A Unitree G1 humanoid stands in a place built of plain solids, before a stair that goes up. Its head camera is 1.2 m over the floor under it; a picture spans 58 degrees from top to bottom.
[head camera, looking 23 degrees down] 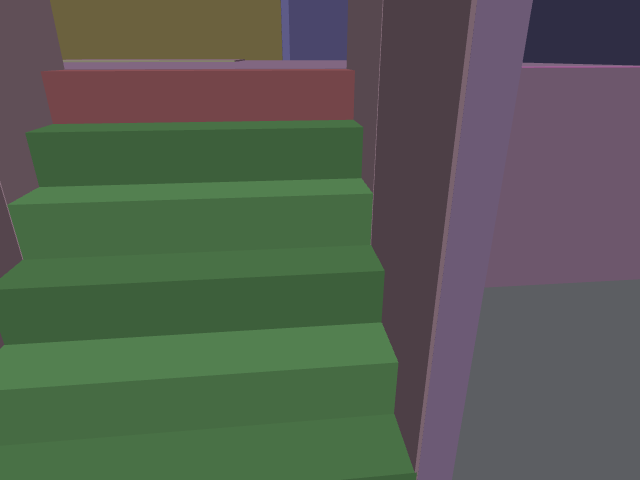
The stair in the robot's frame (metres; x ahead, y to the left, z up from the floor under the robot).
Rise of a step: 0.19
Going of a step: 0.21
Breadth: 1.20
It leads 6 degrees to the left of straight ahead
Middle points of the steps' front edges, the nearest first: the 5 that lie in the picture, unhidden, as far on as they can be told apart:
0.95 0.36 0.38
1.16 0.38 0.58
1.37 0.40 0.77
1.58 0.43 0.96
1.78 0.45 1.15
